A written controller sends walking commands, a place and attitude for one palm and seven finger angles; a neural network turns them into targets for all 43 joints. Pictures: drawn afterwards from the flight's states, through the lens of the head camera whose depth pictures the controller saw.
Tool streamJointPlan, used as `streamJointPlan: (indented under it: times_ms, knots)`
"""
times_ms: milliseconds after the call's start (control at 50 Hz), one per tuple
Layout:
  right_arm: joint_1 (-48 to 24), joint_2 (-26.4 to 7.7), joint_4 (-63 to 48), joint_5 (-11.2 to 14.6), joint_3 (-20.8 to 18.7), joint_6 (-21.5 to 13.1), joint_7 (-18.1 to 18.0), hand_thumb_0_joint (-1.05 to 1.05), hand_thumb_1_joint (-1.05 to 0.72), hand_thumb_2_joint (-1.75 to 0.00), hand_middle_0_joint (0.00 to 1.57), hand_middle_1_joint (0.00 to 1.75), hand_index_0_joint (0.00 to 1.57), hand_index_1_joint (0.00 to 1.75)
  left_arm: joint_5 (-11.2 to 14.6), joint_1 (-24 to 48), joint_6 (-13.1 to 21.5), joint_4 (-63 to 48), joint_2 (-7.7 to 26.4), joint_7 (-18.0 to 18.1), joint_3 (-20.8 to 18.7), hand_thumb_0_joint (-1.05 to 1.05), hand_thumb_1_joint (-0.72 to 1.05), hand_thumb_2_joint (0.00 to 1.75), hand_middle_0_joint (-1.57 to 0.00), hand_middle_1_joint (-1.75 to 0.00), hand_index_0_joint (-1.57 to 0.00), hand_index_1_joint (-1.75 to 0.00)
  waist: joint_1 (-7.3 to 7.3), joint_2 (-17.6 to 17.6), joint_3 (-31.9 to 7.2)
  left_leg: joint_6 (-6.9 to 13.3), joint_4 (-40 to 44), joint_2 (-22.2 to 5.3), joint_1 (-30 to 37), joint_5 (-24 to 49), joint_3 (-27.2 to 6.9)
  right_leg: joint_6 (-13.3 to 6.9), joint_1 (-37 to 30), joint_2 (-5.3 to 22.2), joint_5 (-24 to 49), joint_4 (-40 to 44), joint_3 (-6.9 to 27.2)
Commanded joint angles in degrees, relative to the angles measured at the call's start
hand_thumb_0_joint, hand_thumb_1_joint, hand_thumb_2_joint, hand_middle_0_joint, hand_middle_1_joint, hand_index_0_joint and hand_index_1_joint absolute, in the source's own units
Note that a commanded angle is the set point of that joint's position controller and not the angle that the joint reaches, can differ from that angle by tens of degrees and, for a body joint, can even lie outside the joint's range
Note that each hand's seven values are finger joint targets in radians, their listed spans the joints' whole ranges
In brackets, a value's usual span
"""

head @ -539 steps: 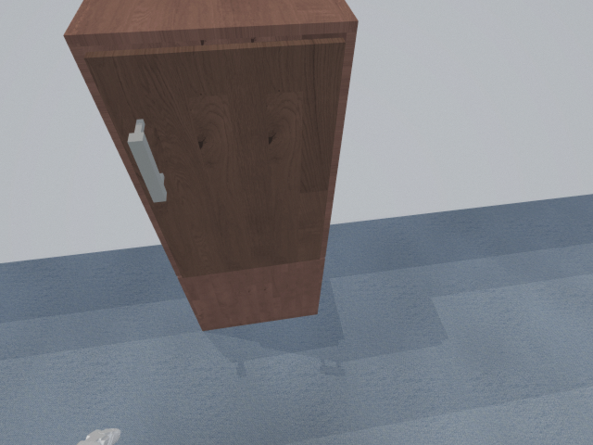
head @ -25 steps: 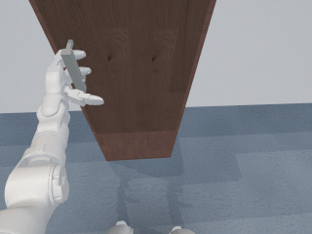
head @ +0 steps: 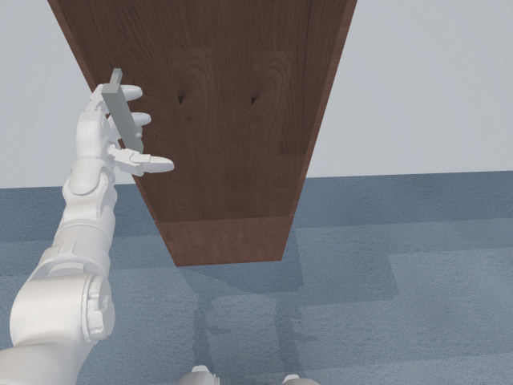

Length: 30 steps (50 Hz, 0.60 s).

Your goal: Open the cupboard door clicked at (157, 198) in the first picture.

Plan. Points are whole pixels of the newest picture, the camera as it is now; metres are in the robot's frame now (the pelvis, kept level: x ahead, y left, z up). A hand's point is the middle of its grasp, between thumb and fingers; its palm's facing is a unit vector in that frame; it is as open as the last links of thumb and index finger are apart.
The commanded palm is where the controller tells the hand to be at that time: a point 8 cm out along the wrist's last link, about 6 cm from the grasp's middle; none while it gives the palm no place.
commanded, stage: close the thumb around the handle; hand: left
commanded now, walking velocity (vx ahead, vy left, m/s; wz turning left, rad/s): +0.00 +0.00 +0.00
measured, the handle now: (126, 114) +0.53 +0.20 +0.10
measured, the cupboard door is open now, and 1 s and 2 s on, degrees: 0 11 43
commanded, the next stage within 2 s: pull the door open along its arc in 0.56 s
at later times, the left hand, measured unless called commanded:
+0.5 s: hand (135, 143) +0.45 +0.17 +0.11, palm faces +0.06 -1.00 +0.00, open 5.9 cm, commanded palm +0.43 +0.22 +0.10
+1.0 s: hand (139, 168) +0.41 +0.16 +0.11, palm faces +0.02 -1.00 +0.02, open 6.2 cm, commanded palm +0.35 +0.20 +0.10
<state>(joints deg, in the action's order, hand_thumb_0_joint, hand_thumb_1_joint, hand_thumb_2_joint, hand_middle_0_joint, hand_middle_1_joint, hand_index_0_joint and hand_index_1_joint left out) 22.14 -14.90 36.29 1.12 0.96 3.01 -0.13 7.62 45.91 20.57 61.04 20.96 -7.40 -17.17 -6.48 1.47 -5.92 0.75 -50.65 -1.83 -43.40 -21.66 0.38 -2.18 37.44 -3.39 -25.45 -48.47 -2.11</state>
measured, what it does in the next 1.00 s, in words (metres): stands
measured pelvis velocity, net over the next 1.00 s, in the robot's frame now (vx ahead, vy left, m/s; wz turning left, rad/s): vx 0.00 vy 0.00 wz -0.02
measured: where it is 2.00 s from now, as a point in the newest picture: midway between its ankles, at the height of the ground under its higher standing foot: outside the picture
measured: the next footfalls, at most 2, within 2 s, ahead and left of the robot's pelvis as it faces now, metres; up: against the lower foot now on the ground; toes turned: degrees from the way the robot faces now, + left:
none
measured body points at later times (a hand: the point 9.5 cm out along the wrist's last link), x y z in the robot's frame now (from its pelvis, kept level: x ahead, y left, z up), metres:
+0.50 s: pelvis +0.00 +0.00 +0.00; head +0.06 +0.01 +0.45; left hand +0.45 +0.22 +0.11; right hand +0.05 -0.26 -0.11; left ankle +0.03 +0.11 -0.69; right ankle -0.02 -0.10 -0.69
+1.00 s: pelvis +0.00 +0.00 +0.01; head +0.04 +0.00 +0.46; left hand +0.40 +0.21 +0.11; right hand +0.06 -0.26 -0.11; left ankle +0.03 +0.11 -0.69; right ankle -0.02 -0.10 -0.69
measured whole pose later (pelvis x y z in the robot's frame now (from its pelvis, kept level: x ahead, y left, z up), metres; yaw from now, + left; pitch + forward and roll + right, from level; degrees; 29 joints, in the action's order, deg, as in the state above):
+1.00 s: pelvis +0.00 +0.00 +0.01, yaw -1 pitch +11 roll -1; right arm 21.9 -14.7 33.9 2.3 0.4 2.2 0.2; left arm 11.8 26.4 17.9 39.3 14.7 -7.1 -12.8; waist -4.0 1.9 -6.7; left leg 1.0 -47.4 -1.9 -37.2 -20.7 1.8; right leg -2.0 32.1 -3.4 -24.3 -45.9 -0.5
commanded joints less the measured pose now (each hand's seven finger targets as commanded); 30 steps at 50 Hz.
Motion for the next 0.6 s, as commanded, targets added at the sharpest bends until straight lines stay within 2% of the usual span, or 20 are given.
streamJointPlan:
  times_ms: [0, 20, 60, 80, 120, 160, 180, 220, 240, 280, 320, 340, 380, 400, 440, 460, 480, 500, 540, 580]
  knots:
    - [5.4, -9.2, -4.6, 0.0, -3.5, -1.5, -0.7, 0.0, -0.9, -0.9, 0.2, 0.3, 0.2, 0.3, 0.5, 25.5, 3.9, -13.1, 11.6, -0.5, -0.9, 0.0, -0.05, 0.49, -0.33, -1.25, -0.33, -1.25, -0.73, 2.0, -22.3, 1.7, 3.4, 1.9, 21.4, 18.6, -2.2, 1.1, -3.0, -0.4, 23.4, 6.1, 1.3]
    - [5.0, -9.0, -4.6, 0.2, -3.5, -1.6, -0.6, 0.0, -0.9, -0.9, 0.2, 0.3, 0.2, 0.3, 0.3, 26.4, 3.9, -13.6, 10.1, -0.6, 0.7, 0.0, 0.0, 0.52, -0.34, -1.25, -0.34, -1.25, -1.29, 2.8, -22.0, 1.6, 3.4, 1.7, 22.1, 18.7, -2.1, 1.3, -1.8, -0.3, 23.6, 6.1, 1.3]
    - [5.0, -9.0, -4.6, 0.1, -3.6, -1.6, -0.5, 0.0, -0.9, -0.9, 0.2, 0.3, 0.2, 0.3, 0.4, 25.3, 4.0, -14.1, 10.6, -0.4, -0.1, 0.0, 0.12, 0.56, -0.34, -1.27, -0.34, -1.27, -0.4, 3.3, -22.8, 1.5, 3.6, 1.7, 22.5, 19.0, -2.2, 1.1, -2.5, -0.4, 23.5, 6.0, 1.2]
    - [5.0, -9.0, -4.7, 0.1, -3.7, -1.6, -0.5, 0.0, -0.9, -0.9, 0.2, 0.3, 0.2, 0.3, 0.5, 25.0, 4.0, -14.9, 10.2, -0.4, 0.2, 0.0, 0.17, 0.59, -0.35, -1.27, -0.35, -1.27, -0.55, 2.5, -23.6, 1.5, 3.5, 1.7, 22.9, 19.9, -2.2, 1.2, -3.1, -0.4, 24.5, 5.8, 1.1]
    - [4.8, -9.0, -4.8, 0.1, -3.7, -1.6, -0.4, 0.0, -0.9, -0.9, 0.2, 0.3, 0.2, 0.3, 0.4, 24.2, 4.2, -15.7, 9.9, -0.4, 0.3, 0.0, 0.28, 0.64, -0.36, -1.28, -0.36, -1.28, -0.07, 4.0, -23.9, 1.3, 3.3, 1.6, 24.2, 21.8, -2.4, 1.0, -2.4, -0.4, 25.2, 5.4, 1.0]
    - [4.6, -8.9, -4.8, 0.1, -3.8, -1.7, -0.3, 0.0, -0.9, -0.9, 0.2, 0.3, 0.2, 0.3, 0.9, 24.5, 4.1, -16.8, 9.2, -0.3, 0.7, 0.0, 0.4, 0.68, -0.36, -1.3, -0.36, -1.3, -0.46, 2.6, -24.0, 1.4, 3.3, 1.7, 23.7, 20.9, -2.1, 1.2, -3.1, -0.5, 25.3, 5.8, 1.1]
    - [4.7, -9.1, -4.8, 0.1, -3.8, -1.6, -0.4, 0.0, -0.9, -0.9, 0.2, 0.3, 0.2, 0.3, 0.7, 23.5, 4.3, -16.9, 11.1, -0.1, -0.9, 0.0, 0.45, 0.71, -0.37, -1.3, -0.37, -1.3, 0.25, 2.5, -23.7, 1.3, 3.5, 1.6, 23.5, 21.3, -2.4, 1.0, -3.7, -0.4, 25.4, 5.7, 1.0]
    - [4.0, -8.8, -5.1, 0.2, -3.8, -1.8, -0.3, 0.0, -0.9, -0.9, 0.2, 0.3, 0.2, 0.3, 0.8, 23.1, 4.3, -18.0, 8.6, -0.2, 1.1, 0.0, 0.56, 0.76, -0.38, -1.31, -0.38, -1.31, -0.13, 3.3, -24.2, 1.4, 3.3, 1.7, 24.5, 22.1, -2.1, 1.2, -3.2, -0.5, 26.1, 5.6, 1.1]
    - [4.3, -8.9, -4.8, 0.2, -3.9, -1.7, -0.4, 0.0, -0.9, -0.9, 0.2, 0.3, 0.2, 0.3, 0.9, 23.5, 4.2, -18.0, 9.7, -0.1, 0.2, 0.0, 0.62, 0.78, -0.38, -1.32, -0.38, -1.32, -0.26, 2.0, -23.7, 1.4, 3.4, 1.5, 24.2, 21.8, -2.2, 1.2, -3.4, -0.5, 26.0, 5.8, 1.0]
    - [3.9, -8.9, -5.1, 0.2, -3.8, -1.7, -0.4, 0.0, -0.9, -0.9, 0.2, 0.3, 0.2, 0.3, 1.1, 21.7, 4.0, -18.8, 10.3, -0.2, -0.4, 0.0, 0.73, 0.83, -0.39, -1.33, -0.39, -1.33, 0.51, 2.5, -23.7, 1.4, 3.7, 1.7, 23.7, 21.4, -2.0, 1.1, -4.6, -0.4, 26.2, 6.0, 1.1]
    - [3.5, -8.9, -5.0, 0.3, -3.8, -1.7, -0.5, 0.0, -0.9, -0.9, 0.2, 0.3, 0.2, 0.3, 0.9, 21.8, 3.9, -18.2, 10.5, -0.2, -0.4, 0.0, 0.84, 0.88, -0.4, -1.34, -0.4, -1.34, 0.23, 2.7, -22.4, 1.5, 3.6, 1.9, 23.1, 20.7, -1.7, 1.2, -4.3, -0.3, 26.4, 6.2, 1.4]
    - [3.7, -8.8, -5.0, 0.2, -3.6, -1.7, -0.5, 0.0, -0.9, -0.9, 0.2, 0.3, 0.2, 0.3, 1.1, 21.9, 3.7, -17.8, 10.0, -0.3, -0.1, 0.0, 0.9, 0.9, -0.4, -1.35, -0.4, -1.35, 0.07, 1.3, -22.2, 1.5, 4.0, 1.9, 22.4, 20.0, -1.9, 1.3, -4.9, -0.3, 25.9, 6.3, 1.2]
    - [3.1, -8.8, -5.4, 0.4, -3.6, -1.8, -0.6, 0.0, -0.9, -0.9, 0.2, 0.3, 0.2, 0.3, 1.2, 21.2, 3.8, -18.3, 9.6, -0.6, 0.4, 0.0, 0.9, 0.9, -0.4, -1.35, -0.4, -1.35, 0.51, 2.3, -21.9, 1.4, 4.3, 2.0, 22.5, 19.1, -1.8, 1.1, -4.9, -0.2, 25.1, 6.5, 1.3]
    - [3.1, -8.7, -5.4, 0.4, -3.6, -1.9, -0.6, 0.0, -0.9, -0.9, 0.2, 0.3, 0.2, 0.3, 1.3, 21.7, 3.8, -18.5, 9.1, -0.6, 0.8, 0.0, 0.9, 0.9, -0.4, -1.35, -0.4, -1.35, 0.18, 2.9, -21.5, 1.5, 4.1, 2.1, 23.0, 19.6, -1.8, 1.0, -4.5, -0.3, 25.2, 6.5, 1.2]
    - [3.1, -8.9, -5.0, 0.3, -3.6, -1.9, -0.8, 0.0, -0.9, -0.9, 0.2, 0.3, 0.2, 0.3, 1.3, 22.6, 3.8, -17.8, 10.6, -0.4, -0.2, 0.0, 0.9, 0.9, -0.4, -1.35, -0.4, -1.35, 0.02, 1.8, -21.2, 1.5, 4.3, 1.9, 22.4, 18.2, -1.9, 1.2, -4.2, -0.1, 24.2, 6.8, 1.4]
    - [2.7, -8.7, -5.2, 0.4, -3.5, -2.0, -0.7, 0.0, -0.9, -0.9, 0.2, 0.3, 0.2, 0.3, 1.5, 22.4, 3.9, -17.6, 9.8, -0.5, 0.2, 0.0, 0.9, 0.9, -0.4, -1.35, -0.4, -1.35, 0.42, 2.7, -20.7, 1.4, 4.5, 2.1, 22.2, 17.3, -1.8, 1.2, -4.1, -0.1, 23.5, 7.0, 1.5]
    - [2.5, -8.7, -5.3, 0.4, -3.5, -2.2, -0.7, 0.0, -0.9, -0.9, 0.2, 0.3, 0.2, 0.3, 1.7, 21.7, 4.0, -17.8, 9.8, -0.5, -0.1, 0.0, 0.9, 0.9, -0.4, -1.35, -0.4, -1.35, 0.55, 1.9, -20.8, 1.5, 4.5, 2.1, 21.9, 17.0, -1.7, 1.2, -4.7, -0.1, 23.4, 7.1, 1.5]
    - [2.7, -8.9, -5.4, 0.3, -3.5, -2.2, -0.8, 0.0, -0.9, -0.9, 0.2, 0.3, 0.2, 0.3, 1.6, 22.2, 4.5, -18.4, 11.0, -0.4, -0.7, 0.0, 0.9, 0.9, -0.4, -1.35, -0.4, -1.35, 0.61, 1.6, -21.3, 1.5, 4.4, 2.2, 21.7, 17.0, -1.9, 1.0, -5.3, -0.1, 23.3, 6.8, 1.5]
    - [2.5, -8.8, -4.9, 0.4, -3.4, -2.2, -1.0, 0.0, -0.9, -0.9, 0.2, 0.3, 0.2, 0.3, 1.3, 23.8, 4.4, -16.0, 10.0, -0.4, 0.2, 0.0, 0.9, 0.9, -0.4, -1.35, -0.4, -1.35, -0.29, 0.9, -19.6, 1.5, 4.6, 1.9, 21.4, 15.7, -2.0, 1.2, -3.3, -0.1, 21.9, 7.0, 1.4]
    - [2.4, -8.9, -4.9, 0.4, -3.5, -2.5, -1.1, 0.0, -0.9, -0.9, 0.2, 0.3, 0.2, 0.3, 1.3, 24.9, 5.0, -16.5, 10.7, -0.3, -0.2, 0.0, 0.9, 0.9, -0.4, -1.35, -0.4, -1.35, 0.04, 1.6, -20.5, 1.5, 4.6, 2.1, 21.1, 14.4, -1.9, 1.2, -3.8, 0.1, 20.9, 7.3, 1.8]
